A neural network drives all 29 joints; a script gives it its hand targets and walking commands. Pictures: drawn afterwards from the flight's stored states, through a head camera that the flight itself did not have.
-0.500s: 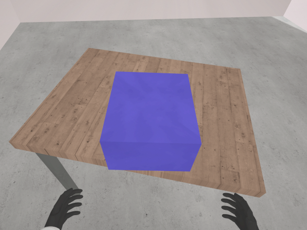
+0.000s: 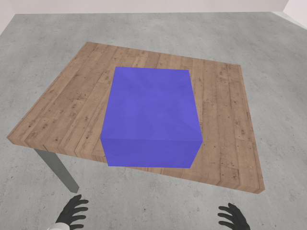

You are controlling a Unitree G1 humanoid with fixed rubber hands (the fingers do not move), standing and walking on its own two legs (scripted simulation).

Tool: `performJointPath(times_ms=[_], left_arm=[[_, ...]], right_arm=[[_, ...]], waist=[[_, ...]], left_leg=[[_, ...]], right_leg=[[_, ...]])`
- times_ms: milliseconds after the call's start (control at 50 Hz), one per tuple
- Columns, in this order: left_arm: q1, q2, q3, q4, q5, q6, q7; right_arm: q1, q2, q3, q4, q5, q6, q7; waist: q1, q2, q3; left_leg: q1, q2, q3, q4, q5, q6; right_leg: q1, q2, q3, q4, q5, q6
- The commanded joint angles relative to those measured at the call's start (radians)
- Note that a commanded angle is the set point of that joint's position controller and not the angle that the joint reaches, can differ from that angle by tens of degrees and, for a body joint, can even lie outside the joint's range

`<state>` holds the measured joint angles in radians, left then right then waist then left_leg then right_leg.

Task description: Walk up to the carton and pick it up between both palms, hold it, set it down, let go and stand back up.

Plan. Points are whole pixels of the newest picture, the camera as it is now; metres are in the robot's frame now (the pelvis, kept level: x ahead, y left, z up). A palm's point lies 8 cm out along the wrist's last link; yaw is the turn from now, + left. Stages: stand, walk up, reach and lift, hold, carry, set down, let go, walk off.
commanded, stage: set down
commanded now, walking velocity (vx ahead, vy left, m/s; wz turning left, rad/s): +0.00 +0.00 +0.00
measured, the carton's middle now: (151, 115) +0.48 +0.04 -0.03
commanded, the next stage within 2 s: let go in 0.62 s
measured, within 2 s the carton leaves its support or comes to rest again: neither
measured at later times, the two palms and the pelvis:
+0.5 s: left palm out of the picture +0.13 +0.23 -0.10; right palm out of the picture +0.13 -0.22 -0.10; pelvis -0.02 +0.00 +0.00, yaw +0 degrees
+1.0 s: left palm out of the picture +0.13 +0.22 -0.10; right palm out of the picture +0.13 -0.23 -0.10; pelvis -0.03 -0.01 -0.01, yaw +0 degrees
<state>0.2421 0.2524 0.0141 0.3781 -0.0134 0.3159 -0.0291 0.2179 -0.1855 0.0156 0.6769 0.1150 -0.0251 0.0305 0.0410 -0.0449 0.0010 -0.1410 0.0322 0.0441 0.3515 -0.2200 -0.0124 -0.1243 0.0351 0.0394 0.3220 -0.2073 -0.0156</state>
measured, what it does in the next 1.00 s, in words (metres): stands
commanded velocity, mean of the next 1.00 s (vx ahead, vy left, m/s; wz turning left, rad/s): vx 0.00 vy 0.00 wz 0.00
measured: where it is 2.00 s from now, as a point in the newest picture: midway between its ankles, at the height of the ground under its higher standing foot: outside the picture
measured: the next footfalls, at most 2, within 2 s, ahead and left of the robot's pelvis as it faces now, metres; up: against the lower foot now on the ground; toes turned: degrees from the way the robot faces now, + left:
none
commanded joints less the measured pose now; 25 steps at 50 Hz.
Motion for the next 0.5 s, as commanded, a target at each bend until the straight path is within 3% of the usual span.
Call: performJointPath(times_ms=[0,120,260,340,400,480], left_arm=[[-0.102,0.084,0.024,-0.109,0.004,0.029,0.011],[-0.12,0.053,0.023,-0.108,0.031,0.123,0.021],[-0.19,0.047,0.013,-0.103,0.04,0.219,0.034],[-0.212,0.025,0.024,-0.112,0.043,0.265,0.038],[-0.222,0.022,0.035,-0.075,0.066,0.297,0.033],[-0.25,0.024,0.041,-0.107,0.065,0.303,0.038]], right_arm=[[-0.089,-0.098,-0.05,-0.091,-0.02,0.007,-0.003],[-0.094,-0.1,-0.076,-0.041,-0.04,0.075,0.002],[-0.167,-0.075,-0.097,-0.042,-0.065,0.151,0.018],[-0.192,-0.076,-0.103,-0.075,-0.079,0.185,0.025],[-0.203,-0.068,-0.104,-0.062,-0.09,0.215,0.024],[-0.225,-0.07,-0.115,-0.087,-0.087,0.22,0.027]], waist=[[-0.003,0.036,-0.09],[-0.011,0.051,-0.077],[-0.023,0.062,-0.067],[-0.031,0.039,-0.088],[-0.034,0.059,-0.101],[-0.035,0.061,-0.105]], left_leg=[[0.102,-0.028,0.019,0.01,0.3,-0.047],[0.109,-0.021,0.012,-0.007,0.28,-0.055],[0.059,-0.012,0.01,-0.018,0.177,-0.037],[0.063,-0.007,0.003,-0.002,0.209,-0.032],[0.064,-0.009,0.008,0.008,0.233,-0.032],[0.062,-0.002,0.001,0.018,0.209,-0.026]], right_leg=[[-0.071,-0.002,-0.004,-0.043,0.182,0.016],[-0.062,-0.004,-0.008,-0.051,0.15,-0.004],[-0.079,-0.012,-0.009,-0.033,0.083,-0.013],[-0.069,-0.01,-0.008,-0.02,0.111,-0.016],[-0.068,-0.019,-0.002,-0.017,0.138,-0.017],[-0.085,-0.01,-0.009,0.003,0.116,-0.021]])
